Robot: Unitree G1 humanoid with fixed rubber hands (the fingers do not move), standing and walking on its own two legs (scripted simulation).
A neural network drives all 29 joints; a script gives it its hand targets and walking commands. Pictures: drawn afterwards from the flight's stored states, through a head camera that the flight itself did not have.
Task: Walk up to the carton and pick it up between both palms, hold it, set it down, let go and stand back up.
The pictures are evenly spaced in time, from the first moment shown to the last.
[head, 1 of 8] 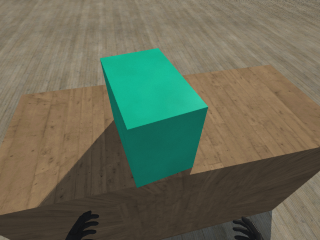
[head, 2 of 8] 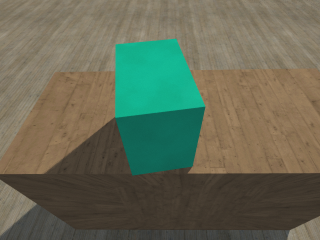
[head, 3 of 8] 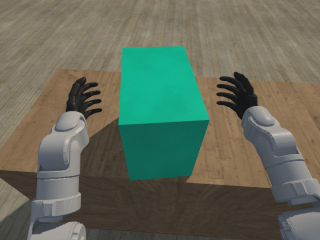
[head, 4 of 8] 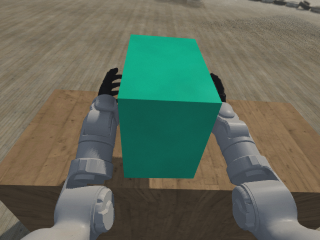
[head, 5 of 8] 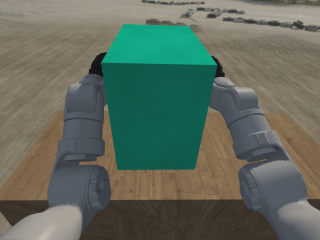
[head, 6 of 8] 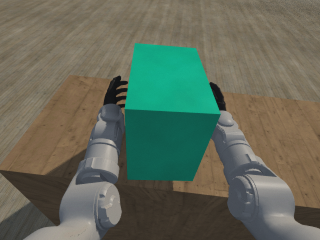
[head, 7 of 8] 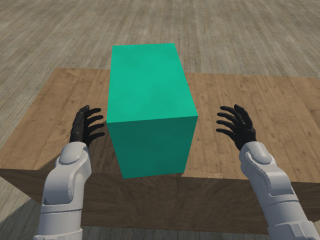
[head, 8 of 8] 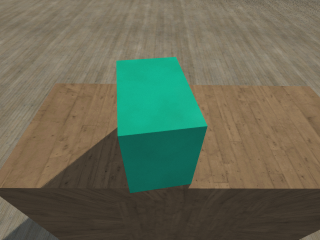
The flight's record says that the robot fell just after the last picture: no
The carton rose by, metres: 0.22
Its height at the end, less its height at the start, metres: +0.00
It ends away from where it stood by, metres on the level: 0.02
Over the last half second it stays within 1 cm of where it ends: yes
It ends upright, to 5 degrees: yes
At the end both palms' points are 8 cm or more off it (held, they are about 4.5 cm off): yes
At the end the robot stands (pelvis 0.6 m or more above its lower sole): yes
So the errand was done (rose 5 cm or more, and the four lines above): yes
